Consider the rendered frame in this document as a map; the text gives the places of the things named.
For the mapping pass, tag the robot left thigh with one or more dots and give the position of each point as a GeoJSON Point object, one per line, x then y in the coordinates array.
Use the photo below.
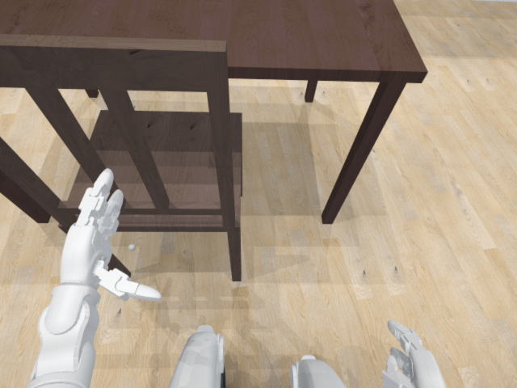
{"type": "Point", "coordinates": [201, 361]}

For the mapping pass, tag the robot thigh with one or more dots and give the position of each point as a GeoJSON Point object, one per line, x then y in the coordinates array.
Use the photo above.
{"type": "Point", "coordinates": [201, 361]}
{"type": "Point", "coordinates": [310, 373]}

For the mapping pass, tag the robot left forearm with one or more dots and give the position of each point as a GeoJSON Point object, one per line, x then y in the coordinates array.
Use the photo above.
{"type": "Point", "coordinates": [67, 329]}

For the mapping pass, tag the chair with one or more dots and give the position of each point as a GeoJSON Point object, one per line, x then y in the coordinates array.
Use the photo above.
{"type": "Point", "coordinates": [178, 171]}

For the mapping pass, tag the robot right hand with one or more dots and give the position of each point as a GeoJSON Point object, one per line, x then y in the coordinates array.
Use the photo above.
{"type": "Point", "coordinates": [419, 369]}

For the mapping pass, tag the robot left hand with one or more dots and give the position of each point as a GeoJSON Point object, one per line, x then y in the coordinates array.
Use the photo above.
{"type": "Point", "coordinates": [88, 239]}

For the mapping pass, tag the table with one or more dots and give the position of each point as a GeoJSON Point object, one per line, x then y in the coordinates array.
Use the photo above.
{"type": "Point", "coordinates": [312, 40]}

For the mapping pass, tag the robot right thigh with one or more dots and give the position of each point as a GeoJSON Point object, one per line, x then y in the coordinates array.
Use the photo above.
{"type": "Point", "coordinates": [310, 373]}

